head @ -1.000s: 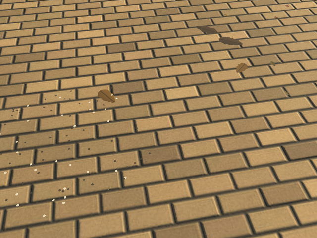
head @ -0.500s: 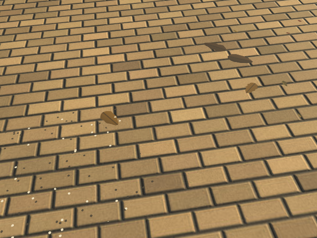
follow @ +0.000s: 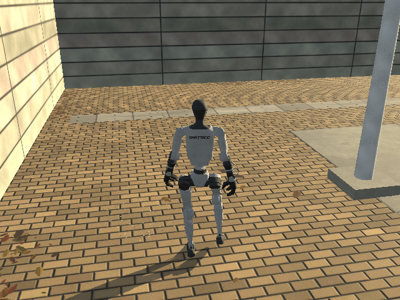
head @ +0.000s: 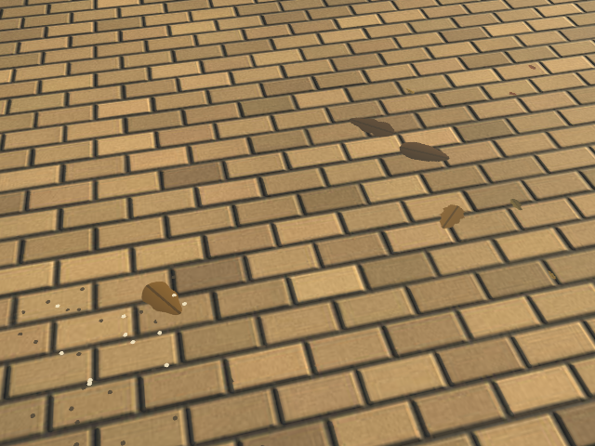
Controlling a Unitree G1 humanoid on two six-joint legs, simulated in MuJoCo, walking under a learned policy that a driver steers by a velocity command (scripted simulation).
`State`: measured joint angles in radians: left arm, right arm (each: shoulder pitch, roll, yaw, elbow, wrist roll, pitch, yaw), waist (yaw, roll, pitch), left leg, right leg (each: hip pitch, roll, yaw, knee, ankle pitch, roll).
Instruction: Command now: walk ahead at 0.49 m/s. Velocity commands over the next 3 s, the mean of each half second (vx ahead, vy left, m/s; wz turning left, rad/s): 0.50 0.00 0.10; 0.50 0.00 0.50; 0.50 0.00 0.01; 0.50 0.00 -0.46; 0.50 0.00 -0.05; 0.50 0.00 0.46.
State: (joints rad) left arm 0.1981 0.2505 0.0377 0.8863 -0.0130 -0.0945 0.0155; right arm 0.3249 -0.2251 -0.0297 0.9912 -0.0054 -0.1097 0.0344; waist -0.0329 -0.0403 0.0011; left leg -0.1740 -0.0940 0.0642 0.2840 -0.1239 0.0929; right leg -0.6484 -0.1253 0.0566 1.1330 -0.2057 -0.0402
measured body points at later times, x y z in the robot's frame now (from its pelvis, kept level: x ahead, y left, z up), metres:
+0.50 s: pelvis +0.27 -0.08 +0.00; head +0.29 -0.10 +0.45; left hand +0.32 +0.18 -0.12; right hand +0.36 -0.35 -0.14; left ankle +0.26 +0.09 -0.65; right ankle +0.29 -0.17 -0.74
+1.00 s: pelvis +0.53 +0.01 -0.01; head +0.56 +0.03 +0.43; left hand +0.53 +0.30 -0.14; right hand +0.74 -0.20 -0.13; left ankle +0.56 +0.09 -0.74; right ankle +0.47 -0.17 -0.64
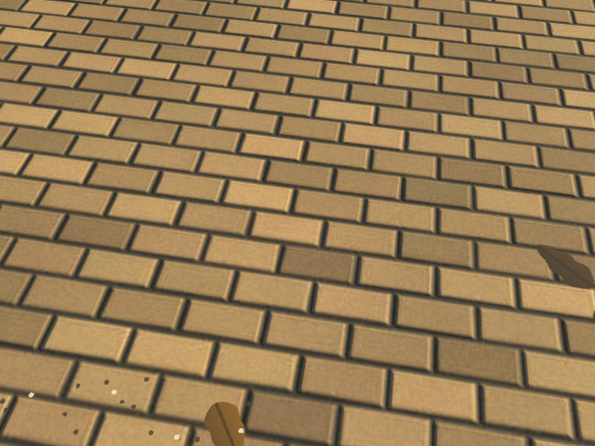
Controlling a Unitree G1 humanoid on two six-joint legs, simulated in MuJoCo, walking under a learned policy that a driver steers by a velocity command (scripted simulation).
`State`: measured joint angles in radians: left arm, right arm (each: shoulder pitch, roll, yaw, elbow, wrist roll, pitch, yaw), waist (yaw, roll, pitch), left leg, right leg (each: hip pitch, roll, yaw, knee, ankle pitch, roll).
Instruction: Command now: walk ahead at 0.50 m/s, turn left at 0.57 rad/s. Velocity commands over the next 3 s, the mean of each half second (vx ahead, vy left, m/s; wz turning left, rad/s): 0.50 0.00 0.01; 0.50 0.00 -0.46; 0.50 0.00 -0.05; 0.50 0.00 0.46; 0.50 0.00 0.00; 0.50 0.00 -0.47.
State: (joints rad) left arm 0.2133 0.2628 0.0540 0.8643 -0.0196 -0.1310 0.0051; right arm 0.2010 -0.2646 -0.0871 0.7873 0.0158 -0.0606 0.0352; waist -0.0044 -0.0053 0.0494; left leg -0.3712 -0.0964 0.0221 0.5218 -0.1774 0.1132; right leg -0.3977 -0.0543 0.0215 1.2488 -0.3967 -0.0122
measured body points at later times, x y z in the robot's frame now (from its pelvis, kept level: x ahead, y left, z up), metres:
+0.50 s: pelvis +0.30 -0.06 -0.01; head +0.33 -0.06 +0.44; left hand +0.48 +0.20 -0.11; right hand +0.35 -0.33 -0.13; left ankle +0.13 +0.07 -0.64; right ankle +0.38 -0.13 -0.73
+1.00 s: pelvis +0.58 -0.05 +0.00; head +0.60 -0.04 +0.45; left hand +0.73 +0.20 -0.12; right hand +0.67 -0.35 -0.08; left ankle +0.67 +0.04 -0.73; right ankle +0.43 -0.13 -0.65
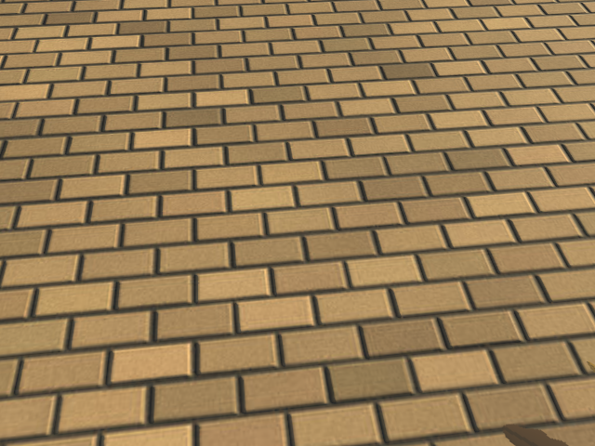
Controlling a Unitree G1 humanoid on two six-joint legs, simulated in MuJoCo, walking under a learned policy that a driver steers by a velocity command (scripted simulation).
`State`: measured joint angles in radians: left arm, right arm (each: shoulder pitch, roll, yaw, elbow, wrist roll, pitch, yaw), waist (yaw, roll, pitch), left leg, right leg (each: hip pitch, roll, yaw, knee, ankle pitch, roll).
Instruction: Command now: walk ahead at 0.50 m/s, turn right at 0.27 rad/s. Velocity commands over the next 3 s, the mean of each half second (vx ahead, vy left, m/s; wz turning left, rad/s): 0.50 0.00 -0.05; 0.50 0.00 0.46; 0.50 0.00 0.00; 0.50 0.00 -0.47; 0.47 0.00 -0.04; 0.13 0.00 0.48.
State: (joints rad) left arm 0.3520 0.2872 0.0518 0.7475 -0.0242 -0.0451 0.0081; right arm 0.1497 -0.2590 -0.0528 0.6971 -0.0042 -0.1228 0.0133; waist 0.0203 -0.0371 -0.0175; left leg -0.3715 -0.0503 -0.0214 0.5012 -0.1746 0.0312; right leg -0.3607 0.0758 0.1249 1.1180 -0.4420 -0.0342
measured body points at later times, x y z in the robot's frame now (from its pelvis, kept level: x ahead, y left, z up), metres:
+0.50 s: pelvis +0.25 -0.06 +0.00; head +0.28 -0.07 +0.45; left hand +0.44 +0.19 -0.08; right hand +0.28 -0.34 -0.13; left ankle +0.15 +0.10 -0.65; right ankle +0.30 -0.16 -0.73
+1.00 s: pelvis +0.51 +0.02 -0.01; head +0.54 +0.04 +0.44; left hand +0.50 +0.31 -0.14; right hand +0.75 -0.19 -0.10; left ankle +0.56 +0.11 -0.73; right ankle +0.38 -0.16 -0.64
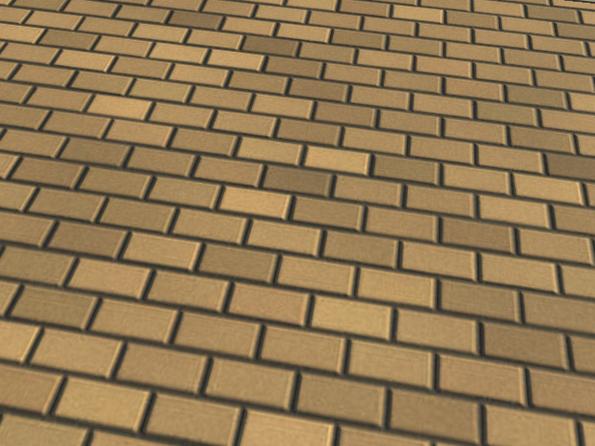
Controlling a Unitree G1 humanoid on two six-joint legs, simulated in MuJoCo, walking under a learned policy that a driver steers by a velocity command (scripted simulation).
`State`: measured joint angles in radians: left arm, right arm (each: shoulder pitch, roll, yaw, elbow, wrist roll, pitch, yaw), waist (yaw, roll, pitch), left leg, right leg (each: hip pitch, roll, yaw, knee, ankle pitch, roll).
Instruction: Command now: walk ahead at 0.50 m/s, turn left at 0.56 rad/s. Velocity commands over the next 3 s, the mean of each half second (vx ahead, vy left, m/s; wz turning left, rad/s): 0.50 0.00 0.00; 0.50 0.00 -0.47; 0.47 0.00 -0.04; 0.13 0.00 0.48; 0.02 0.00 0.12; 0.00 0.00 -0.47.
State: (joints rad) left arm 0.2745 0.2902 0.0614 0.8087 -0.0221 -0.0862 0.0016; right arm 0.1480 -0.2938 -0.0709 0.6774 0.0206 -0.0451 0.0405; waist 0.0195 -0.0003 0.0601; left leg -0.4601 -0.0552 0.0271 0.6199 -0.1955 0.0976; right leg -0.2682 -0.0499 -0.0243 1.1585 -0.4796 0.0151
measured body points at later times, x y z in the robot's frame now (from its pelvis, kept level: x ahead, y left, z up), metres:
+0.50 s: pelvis +0.30 -0.05 +0.00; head +0.33 -0.05 +0.44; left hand +0.50 +0.20 -0.09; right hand +0.34 -0.34 -0.13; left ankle +0.10 +0.07 -0.68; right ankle +0.40 -0.13 -0.72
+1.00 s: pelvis +0.59 -0.05 +0.00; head +0.61 -0.05 +0.45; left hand +0.73 +0.21 -0.11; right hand +0.71 -0.35 -0.06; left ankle +0.70 +0.03 -0.72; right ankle +0.42 -0.13 -0.67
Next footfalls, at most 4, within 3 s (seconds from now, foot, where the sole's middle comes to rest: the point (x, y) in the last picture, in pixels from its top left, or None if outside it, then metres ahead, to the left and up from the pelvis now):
0.46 right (375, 444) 0.44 -0.14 -0.76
0.94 left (304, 316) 0.74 0.02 -0.76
1.42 right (434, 268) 0.89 -0.32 -0.76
1.88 left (344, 226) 1.02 -0.08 -0.76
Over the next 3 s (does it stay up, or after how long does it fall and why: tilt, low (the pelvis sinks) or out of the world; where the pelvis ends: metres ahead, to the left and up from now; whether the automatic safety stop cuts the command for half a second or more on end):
stays up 0.93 -0.25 0.01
